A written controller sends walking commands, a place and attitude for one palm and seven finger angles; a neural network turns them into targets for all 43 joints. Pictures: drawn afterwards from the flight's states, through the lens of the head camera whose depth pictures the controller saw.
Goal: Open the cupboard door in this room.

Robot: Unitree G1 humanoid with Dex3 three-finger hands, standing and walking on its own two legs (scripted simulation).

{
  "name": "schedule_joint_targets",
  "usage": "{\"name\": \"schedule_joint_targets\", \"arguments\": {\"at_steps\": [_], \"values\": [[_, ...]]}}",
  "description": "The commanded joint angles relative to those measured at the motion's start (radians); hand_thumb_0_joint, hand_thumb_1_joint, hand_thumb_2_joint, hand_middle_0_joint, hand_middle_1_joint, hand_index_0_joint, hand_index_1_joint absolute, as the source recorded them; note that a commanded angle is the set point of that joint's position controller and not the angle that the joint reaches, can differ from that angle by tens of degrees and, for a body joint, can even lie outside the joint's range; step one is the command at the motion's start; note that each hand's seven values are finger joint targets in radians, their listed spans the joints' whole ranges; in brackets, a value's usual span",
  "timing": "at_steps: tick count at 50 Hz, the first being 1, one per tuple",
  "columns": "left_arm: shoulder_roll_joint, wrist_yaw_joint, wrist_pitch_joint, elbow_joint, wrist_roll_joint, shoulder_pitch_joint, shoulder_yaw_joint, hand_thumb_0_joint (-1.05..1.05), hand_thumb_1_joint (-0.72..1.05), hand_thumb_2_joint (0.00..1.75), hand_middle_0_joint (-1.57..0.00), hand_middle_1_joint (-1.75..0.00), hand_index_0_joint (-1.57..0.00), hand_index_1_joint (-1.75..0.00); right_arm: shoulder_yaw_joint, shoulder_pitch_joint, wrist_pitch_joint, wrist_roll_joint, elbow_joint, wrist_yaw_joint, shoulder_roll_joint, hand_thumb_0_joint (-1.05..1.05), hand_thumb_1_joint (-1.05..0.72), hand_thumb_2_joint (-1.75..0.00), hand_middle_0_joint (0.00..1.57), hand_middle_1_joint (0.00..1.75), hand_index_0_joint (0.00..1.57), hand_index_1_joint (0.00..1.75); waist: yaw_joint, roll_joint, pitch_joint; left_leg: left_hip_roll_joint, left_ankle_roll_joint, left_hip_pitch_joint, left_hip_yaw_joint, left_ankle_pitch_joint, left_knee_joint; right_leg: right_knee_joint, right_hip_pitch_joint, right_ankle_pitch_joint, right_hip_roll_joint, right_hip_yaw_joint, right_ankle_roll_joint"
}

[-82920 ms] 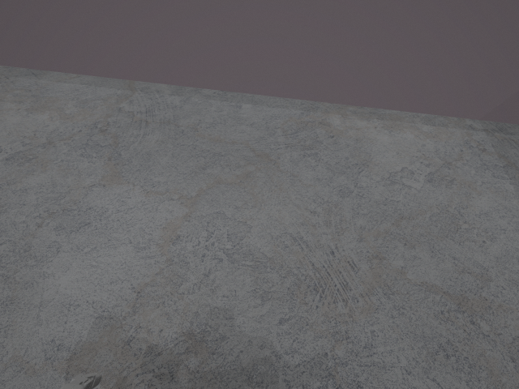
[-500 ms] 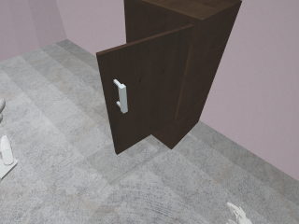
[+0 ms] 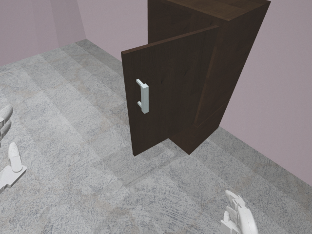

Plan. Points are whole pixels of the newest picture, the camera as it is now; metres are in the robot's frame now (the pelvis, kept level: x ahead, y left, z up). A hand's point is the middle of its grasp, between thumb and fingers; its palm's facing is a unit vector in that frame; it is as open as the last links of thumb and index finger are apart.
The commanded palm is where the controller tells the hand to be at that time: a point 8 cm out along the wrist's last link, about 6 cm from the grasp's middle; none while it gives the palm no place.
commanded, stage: stop stepping back and stand still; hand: left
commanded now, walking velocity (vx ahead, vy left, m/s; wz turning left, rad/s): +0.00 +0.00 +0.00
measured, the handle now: (142, 96) +0.57 +0.09 +0.02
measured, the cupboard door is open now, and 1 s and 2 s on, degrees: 80 80 80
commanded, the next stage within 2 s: let the arm hang, fingers relaxed in 0.20 s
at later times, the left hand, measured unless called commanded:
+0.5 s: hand out of the picture +0.13 +0.25 -0.11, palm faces +0.02 -0.93 -0.36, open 7.4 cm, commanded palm none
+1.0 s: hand out of the picture -0.10 +0.17 -0.17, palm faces +0.09 -0.97 -0.21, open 7.3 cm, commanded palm none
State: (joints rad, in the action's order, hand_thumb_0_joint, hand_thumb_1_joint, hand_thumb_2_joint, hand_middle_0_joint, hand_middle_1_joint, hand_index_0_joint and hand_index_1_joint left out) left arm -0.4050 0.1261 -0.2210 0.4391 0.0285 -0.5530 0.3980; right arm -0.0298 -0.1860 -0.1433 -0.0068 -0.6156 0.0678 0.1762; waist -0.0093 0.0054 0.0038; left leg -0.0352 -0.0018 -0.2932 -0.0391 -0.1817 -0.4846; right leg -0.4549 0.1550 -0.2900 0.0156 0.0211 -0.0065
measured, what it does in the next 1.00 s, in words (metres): stands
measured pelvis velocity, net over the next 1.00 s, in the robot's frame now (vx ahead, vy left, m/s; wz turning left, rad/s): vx -0.02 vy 0.00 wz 0.06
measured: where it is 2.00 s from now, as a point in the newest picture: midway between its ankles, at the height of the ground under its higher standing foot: outside the picture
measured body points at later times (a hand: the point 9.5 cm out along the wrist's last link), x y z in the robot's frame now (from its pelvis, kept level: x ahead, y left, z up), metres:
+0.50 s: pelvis -0.02 +0.01 -0.01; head -0.01 +0.00 +0.44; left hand +0.12 +0.30 -0.09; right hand +0.12 -0.25 -0.13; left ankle +0.05 +0.12 -0.74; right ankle -0.03 -0.11 -0.74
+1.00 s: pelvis -0.02 +0.00 +0.00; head +0.00 -0.01 +0.45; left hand -0.10 +0.22 -0.15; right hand -0.02 -0.20 -0.17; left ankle +0.05 +0.12 -0.74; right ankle -0.03 -0.11 -0.74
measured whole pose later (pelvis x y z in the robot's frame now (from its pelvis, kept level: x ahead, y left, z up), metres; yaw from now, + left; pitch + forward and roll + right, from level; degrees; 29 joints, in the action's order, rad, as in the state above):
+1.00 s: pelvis -0.02 +0.00 +0.00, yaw +3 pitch -2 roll +0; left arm -0.14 0.03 0.01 -1.18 -0.01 -0.37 0.01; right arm 0.00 -0.27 0.04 -0.03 -1.16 0.03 0.11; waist 0.00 0.03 -0.07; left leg 0.00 -0.01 -0.29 0.01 -0.12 -0.44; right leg -0.46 0.15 -0.28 -0.01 0.07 -0.01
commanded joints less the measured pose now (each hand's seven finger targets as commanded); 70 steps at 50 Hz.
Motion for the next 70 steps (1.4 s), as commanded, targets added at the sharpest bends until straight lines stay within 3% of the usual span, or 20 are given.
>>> {"name": "schedule_joint_targets", "arguments": {"at_steps": [1,8,14,15,16,17,18,19,21,23,25,28,29,31,33,37,43,51,63,70], "values": [[-0.16,0.027,-0.043,0.179,0.005,0.106,0.11,0.0,0.9,0.9,-0.2,-0.3,-0.2,-0.3,0.056,0.073,-0.045,0.0,0.137,0.025,0.142,0.0,-0.9,-0.9,0.2,0.3,0.2,0.3,0.017,0.066,0.014,-0.036,-0.017,0.097,0.075,-0.112,0.133,0.156,0.115,-0.01,-0.039,-0.074,0.002],[-0.159,0.036,-0.039,0.229,-0.006,0.099,0.102,0.0,0.9,0.9,-0.2,-0.3,-0.2,-0.3,0.057,0.072,-0.064,0.0,0.141,0.029,0.148,0.0,-0.9,-0.9,0.2,0.3,0.2,0.3,0.008,0.119,0.048,-0.045,-0.018,0.085,0.101,-0.139,0.204,0.128,0.043,0.021,-0.016,-0.028,0.013],[-0.181,0.038,-0.043,0.209,0.001,0.028,0.135,0.0,0.9,0.9,-0.2,-0.3,-0.2,-0.3,0.064,0.067,-0.07,-0.002,0.132,0.026,0.147,0.0,-0.9,-0.9,0.2,0.3,0.2,0.3,0.005,0.076,0.074,-0.028,-0.008,0.112,0.076,-0.008,0.155,0.148,0.027,0.099,-0.032,-0.031,0.008],[0.016,-0.106,0.121,-0.602,-0.075,0.103,-0.284,0.0,0.9,0.9,-0.2,-0.3,-0.2,-0.3,0.111,0.104,-0.065,0.008,-0.142,-0.067,0.338,0.0,-0.9,-0.9,0.2,0.3,0.2,0.3,0.044,0.101,0.021,-0.076,-0.033,-0.032,0.135,0.297,-0.02,-0.015,0.106,0.271,-0.113,-0.001,-0.02],[0.011,-0.123,0.192,-0.632,-0.061,0.103,-0.261,0.0,0.9,0.9,-0.2,-0.3,-0.2,-0.3,0.114,0.031,0.008,0.019,-0.136,-0.068,0.282,0.0,-0.9,-0.9,0.2,0.3,0.2,0.3,0.027,0.074,0.098,-0.084,-0.023,0.053,0.107,0.359,-0.018,-0.015,0.103,0.211,-0.112,-0.03,-0.019],[0.028,-0.126,0.203,-0.659,-0.059,0.124,-0.28,0.0,0.9,0.9,-0.2,-0.3,-0.2,-0.3,0.103,0.029,0.031,0.009,-0.135,-0.066,0.273,0.0,-0.9,-0.9,0.2,0.3,0.2,0.3,0.018,0.035,0.121,-0.107,-0.043,0.026,0.145,0.287,-0.012,-0.032,0.111,0.102,-0.096,-0.019,-0.021],[0.016,-0.127,0.206,-0.706,-0.061,0.152,-0.285,0.0,0.9,0.9,-0.2,-0.3,-0.2,-0.3,0.09,0.038,0.051,0.004,-0.132,-0.066,0.273,0.0,-0.9,-0.9,0.2,0.3,0.2,0.3,0.013,-0.01,0.11,-0.109,-0.058,-0.008,0.177,0.244,0.01,-0.045,0.092,0.065,-0.085,-0.017,-0.023],[-0.001,-0.126,0.205,-0.763,-0.065,0.182,-0.293,0.0,0.9,0.9,-0.2,-0.3,-0.2,-0.3,0.085,0.047,0.064,-0.003,-0.138,-0.066,0.275,0.0,-0.9,-0.9,0.2,0.3,0.2,0.3,0.008,-0.108,0.102,-0.104,-0.06,-0.014,0.189,0.23,0.017,-0.039,0.071,0.071,-0.078,-0.028,-0.028],[-0.024,-0.125,0.204,-0.896,-0.063,0.245,-0.306,0.0,0.9,0.9,-0.2,-0.3,-0.2,-0.3,0.081,0.063,0.085,-0.012,-0.175,-0.07,0.284,0.0,-0.9,-0.9,0.2,0.3,0.2,0.3,0.008,-0.164,0.077,-0.081,-0.056,-0.015,0.181,0.167,0.023,-0.008,0.079,0.067,-0.108,-0.051,-0.043],[-0.025,-0.121,0.213,-1.033,-0.057,0.3,-0.326,0.0,0.9,0.9,-0.2,-0.3,-0.2,-0.3,0.071,0.074,0.109,-0.018,-0.22,-0.071,0.266,0.0,-0.9,-0.9,0.2,0.3,0.2,0.3,0.016,-0.103,0.033,-0.059,-0.043,0.007,0.163,0.122,0.043,0.026,0.108,0.036,-0.125,-0.066,-0.05],[-0.01,-0.115,0.222,-1.156,-0.052,0.309,-0.347,0.0,0.9,0.9,-0.2,-0.3,-0.2,-0.3,0.055,0.074,0.13,-0.024,-0.257,-0.071,0.229,0.0,-0.9,-0.9,0.2,0.3,0.2,0.3,0.013,0.029,0.005,-0.053,-0.034,0.014,0.157,0.082,0.089,0.045,0.096,-0.001,-0.121,-0.071,-0.044],[0.014,-0.111,0.221,-1.311,-0.045,0.293,-0.364,0.0,0.9,0.9,-0.2,-0.3,-0.2,-0.3,0.044,0.05,0.144,-0.02,-0.322,-0.063,0.188,0.0,-0.9,-0.9,0.2,0.3,0.2,0.3,0.014,0.088,0.009,-0.039,-0.023,0.043,0.144,0.018,0.113,0.088,0.079,-0.028,-0.12,-0.08,-0.041],[0.016,-0.11,0.219,-1.348,-0.044,0.283,-0.366,0.0,0.9,0.9,-0.2,-0.3,-0.2,-0.3,0.044,0.038,0.148,-0.017,-0.336,-0.059,0.186,0.0,-0.9,-0.9,0.2,0.3,0.2,0.3,0.014,0.057,0.007,-0.04,-0.021,0.063,0.141,0.014,0.11,0.107,0.084,-0.033,-0.118,-0.073,-0.04],[0.056,-0.108,0.218,-1.419,-0.04,0.264,-0.366,0.0,0.9,0.9,-0.2,-0.3,-0.2,-0.3,0.044,0.009,0.151,-0.018,-0.379,-0.051,0.154,0.0,-0.9,-0.9,0.2,0.3,0.2,0.3,0.02,0.121,0.0,-0.037,-0.017,0.085,0.129,0.005,0.11,0.127,0.092,-0.029,-0.124,-0.073,-0.044],[0.073,-0.107,0.218,-1.477,-0.037,0.236,-0.37,0.0,0.9,0.9,-0.2,-0.3,-0.2,-0.3,0.044,-0.016,0.155,-0.015,-0.413,-0.045,0.135,0.0,-0.9,-0.9,0.2,0.3,0.2,0.3,0.021,0.136,-0.011,-0.038,-0.018,0.088,0.132,-0.028,0.121,0.142,0.094,-0.04,-0.119,-0.071,-0.046],[0.119,-0.103,0.219,-1.547,-0.035,0.197,-0.378,0.0,0.9,0.9,-0.2,-0.3,-0.2,-0.3,0.047,-0.074,0.161,-0.013,-0.458,-0.036,0.109,0.0,-0.9,-0.9,0.2,0.3,0.2,0.3,0.026,0.057,-0.037,-0.044,-0.022,0.102,0.132,-0.022,0.117,0.154,0.107,-0.041,-0.115,-0.05,-0.044],[0.157,-0.094,0.225,-1.591,-0.036,0.144,-0.379,0.0,0.9,0.9,-0.2,-0.3,-0.2,-0.3,0.051,-0.123,0.169,-0.014,-0.492,-0.032,0.074,0.0,-0.9,-0.9,0.2,0.3,0.2,0.3,0.023,0.004,-0.092,-0.046,-0.027,0.075,0.134,-0.075,0.133,0.147,0.13,-0.092,-0.108,-0.035,-0.043],[0.175,-0.087,0.222,-1.587,-0.037,0.134,-0.372,0.0,0.9,0.9,-0.2,-0.3,-0.2,-0.3,0.051,-0.143,0.167,-0.018,-0.517,-0.035,0.035,0.0,-0.9,-0.9,0.2,0.3,0.2,0.3,0.018,-0.032,-0.114,-0.038,-0.027,0.063,0.12,-0.042,0.126,0.134,0.136,-0.091,-0.114,-0.029,-0.043],[0.174,-0.086,0.214,-1.561,-0.036,0.184,-0.361,0.0,0.9,0.9,-0.2,-0.3,-0.2,-0.3,0.047,-0.133,0.152,-0.021,-0.519,-0.035,0.027,0.0,-0.9,-0.9,0.2,0.3,0.2,0.3,0.013,0.027,-0.095,-0.042,-0.022,0.064,0.112,0.06,0.121,0.119,0.08,0.008,-0.116,-0.032,-0.04],[0.168,-0.086,0.212,-1.559,-0.035,0.203,-0.363,0.0,0.9,0.9,-0.2,-0.3,-0.2,-0.3,0.048,-0.121,0.153,-0.019,-0.516,-0.033,0.037,0.0,-0.9,-0.9,0.2,0.3,0.2,0.3,0.016,-0.001,-0.1,-0.046,-0.019,0.086,0.103,0.11,0.104,0.14,0.068,0.052,-0.122,-0.032,-0.037]]}}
